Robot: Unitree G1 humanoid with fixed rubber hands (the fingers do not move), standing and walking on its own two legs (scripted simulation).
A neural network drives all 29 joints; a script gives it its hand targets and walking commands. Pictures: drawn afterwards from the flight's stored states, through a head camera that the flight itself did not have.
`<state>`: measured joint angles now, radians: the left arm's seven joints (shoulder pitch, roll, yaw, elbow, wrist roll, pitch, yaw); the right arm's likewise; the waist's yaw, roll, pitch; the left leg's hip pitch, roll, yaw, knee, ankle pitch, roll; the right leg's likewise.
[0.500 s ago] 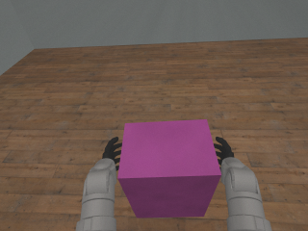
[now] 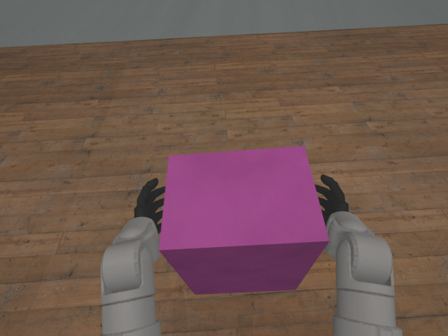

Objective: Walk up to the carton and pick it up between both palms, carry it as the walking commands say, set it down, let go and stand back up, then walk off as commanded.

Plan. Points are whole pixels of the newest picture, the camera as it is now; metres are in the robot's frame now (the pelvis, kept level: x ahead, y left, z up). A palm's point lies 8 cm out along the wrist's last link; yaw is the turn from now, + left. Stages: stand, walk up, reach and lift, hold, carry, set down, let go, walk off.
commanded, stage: carry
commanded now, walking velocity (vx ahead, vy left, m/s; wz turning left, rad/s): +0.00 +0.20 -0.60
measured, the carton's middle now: (241, 232) +0.31 +0.00 +0.01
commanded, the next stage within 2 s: none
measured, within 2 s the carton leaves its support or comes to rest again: neither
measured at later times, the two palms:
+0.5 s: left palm (182, 204) +0.31 +0.10 +0.10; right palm (373, 244) +0.26 -0.20 +0.07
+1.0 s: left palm (163, 212) +0.29 +0.13 +0.11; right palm (368, 247) +0.24 -0.18 +0.10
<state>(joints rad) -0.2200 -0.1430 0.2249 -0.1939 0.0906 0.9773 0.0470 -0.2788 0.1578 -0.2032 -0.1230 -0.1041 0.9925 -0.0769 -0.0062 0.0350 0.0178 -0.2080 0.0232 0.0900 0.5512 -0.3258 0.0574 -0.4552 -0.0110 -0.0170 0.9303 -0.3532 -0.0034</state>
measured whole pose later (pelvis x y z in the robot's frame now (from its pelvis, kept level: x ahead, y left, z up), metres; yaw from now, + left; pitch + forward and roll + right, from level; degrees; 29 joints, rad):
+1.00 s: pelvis -0.03 +0.02 -0.01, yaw -9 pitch +1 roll +1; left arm -0.35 -0.12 0.23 -0.18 0.04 1.14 0.13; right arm -0.34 0.13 -0.22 -0.16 -0.05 1.13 -0.15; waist -0.01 0.00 -0.09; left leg -0.38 0.03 0.08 0.58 -0.22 0.00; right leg -0.40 -0.03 -0.06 0.61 -0.23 -0.04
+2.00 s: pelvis -0.04 +0.03 -0.01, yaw -9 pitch +0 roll +1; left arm -0.40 -0.11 0.25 -0.05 0.04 1.09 0.12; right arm -0.35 0.13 -0.23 -0.06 -0.07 1.07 -0.14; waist -0.01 0.00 -0.03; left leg -0.38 0.03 0.08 0.58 -0.20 0.00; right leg -0.40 -0.03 -0.06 0.61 -0.22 -0.04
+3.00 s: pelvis +0.04 +0.01 -0.01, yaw -9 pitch +6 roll +1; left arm -0.22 -0.14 0.22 -0.25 0.03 1.17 0.13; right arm -0.24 0.15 -0.19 -0.22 -0.06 1.19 -0.14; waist -0.01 0.01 -0.20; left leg -0.36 0.04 0.08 0.58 -0.32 -0.01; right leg -0.38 -0.02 -0.06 0.61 -0.33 -0.04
